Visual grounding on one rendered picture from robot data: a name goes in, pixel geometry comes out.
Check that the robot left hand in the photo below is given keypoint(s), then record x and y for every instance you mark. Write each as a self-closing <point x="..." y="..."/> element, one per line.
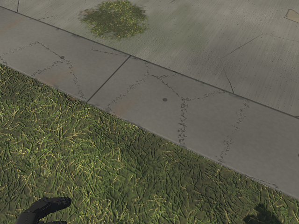
<point x="41" y="209"/>

